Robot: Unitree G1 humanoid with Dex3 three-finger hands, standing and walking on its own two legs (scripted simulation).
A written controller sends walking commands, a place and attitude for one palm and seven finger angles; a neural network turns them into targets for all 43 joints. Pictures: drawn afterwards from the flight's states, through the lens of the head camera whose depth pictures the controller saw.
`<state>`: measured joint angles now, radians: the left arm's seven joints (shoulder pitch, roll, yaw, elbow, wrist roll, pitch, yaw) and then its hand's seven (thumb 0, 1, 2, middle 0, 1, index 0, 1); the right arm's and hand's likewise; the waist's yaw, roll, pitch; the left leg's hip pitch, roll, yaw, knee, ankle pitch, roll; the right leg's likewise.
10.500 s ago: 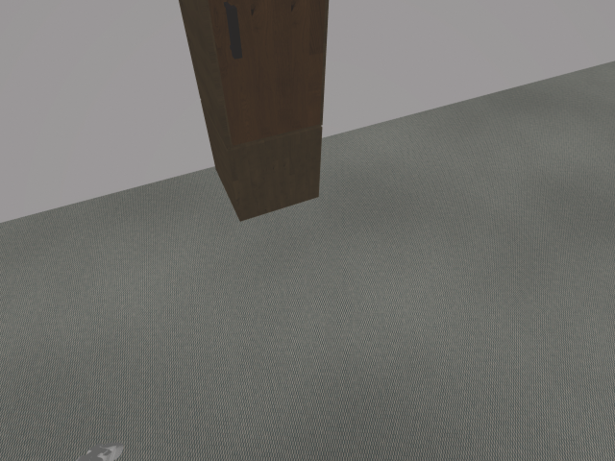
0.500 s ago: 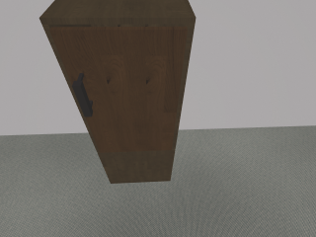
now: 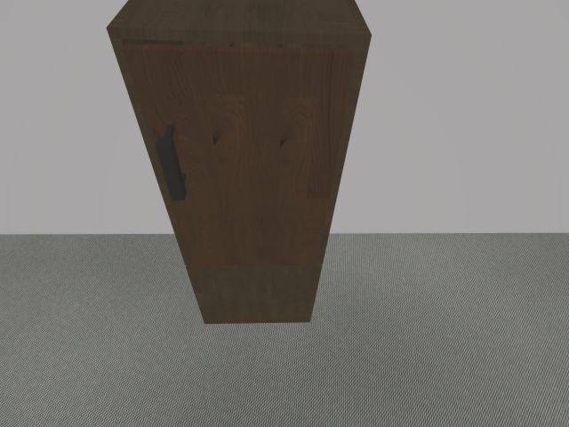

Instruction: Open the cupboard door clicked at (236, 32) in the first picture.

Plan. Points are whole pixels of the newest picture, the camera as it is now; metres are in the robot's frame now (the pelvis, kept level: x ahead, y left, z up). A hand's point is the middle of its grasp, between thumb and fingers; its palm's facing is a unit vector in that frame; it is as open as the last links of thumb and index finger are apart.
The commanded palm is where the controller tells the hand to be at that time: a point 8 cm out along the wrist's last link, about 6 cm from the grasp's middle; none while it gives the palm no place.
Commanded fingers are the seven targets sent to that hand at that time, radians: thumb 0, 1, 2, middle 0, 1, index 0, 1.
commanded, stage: come to a stop and stand still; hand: left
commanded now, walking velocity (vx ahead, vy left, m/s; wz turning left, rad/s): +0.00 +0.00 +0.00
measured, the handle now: (174, 163) +0.54 +0.24 +0.05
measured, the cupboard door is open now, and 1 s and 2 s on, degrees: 0 0 0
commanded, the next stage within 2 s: look again from close up in 0.16 s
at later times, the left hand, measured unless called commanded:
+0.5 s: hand out of the picture +0.00 +0.16 -0.18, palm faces +0.01 -0.98 -0.19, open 7.3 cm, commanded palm none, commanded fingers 0.00 0.90 0.90 -0.20 -0.30 -0.20 -0.30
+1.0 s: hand (162, 395) +0.17 +0.18 -0.04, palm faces +0.29 -0.95 -0.13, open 7.5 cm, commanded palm +0.11 +0.23 -0.05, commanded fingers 0.00 0.69 0.81 -0.22 -0.44 -0.22 -0.44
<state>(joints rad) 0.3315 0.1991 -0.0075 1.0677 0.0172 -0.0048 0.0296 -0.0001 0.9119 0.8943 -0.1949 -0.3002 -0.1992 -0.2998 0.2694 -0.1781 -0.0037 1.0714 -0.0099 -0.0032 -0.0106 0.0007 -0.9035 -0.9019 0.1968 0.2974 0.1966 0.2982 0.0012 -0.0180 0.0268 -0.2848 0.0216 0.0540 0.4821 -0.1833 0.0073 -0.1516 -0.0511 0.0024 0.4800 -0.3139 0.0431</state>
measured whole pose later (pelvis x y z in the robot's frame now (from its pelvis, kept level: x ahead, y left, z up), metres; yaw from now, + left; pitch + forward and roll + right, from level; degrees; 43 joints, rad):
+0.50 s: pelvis +0.00 -0.01 +0.00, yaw -1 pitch -1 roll +0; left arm 0.30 0.17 -0.01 1.09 0.02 -0.02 0.03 0.00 0.91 0.89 -0.20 -0.30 -0.20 -0.30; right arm 0.23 -0.17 0.00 1.12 -0.01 -0.01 -0.02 0.00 -0.91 -0.90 0.20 0.30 0.20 0.30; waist 0.00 -0.02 0.03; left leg -0.26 0.04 0.06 0.46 -0.18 -0.01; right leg -0.13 -0.03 0.01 0.46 -0.31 0.03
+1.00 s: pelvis +0.00 -0.01 -0.01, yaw +2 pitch +1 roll +0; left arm 0.45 0.15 0.06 0.18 -0.14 -0.13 0.10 0.01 0.87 0.88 -0.20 -0.33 -0.20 -0.33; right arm 0.29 -0.20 -0.02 0.84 0.04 -0.22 -0.08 0.01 -0.90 -0.90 0.20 0.30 0.20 0.30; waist -0.02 0.01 -0.02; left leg -0.39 0.02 0.01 0.59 -0.22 -0.01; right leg -0.24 -0.05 -0.04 0.61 -0.39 0.03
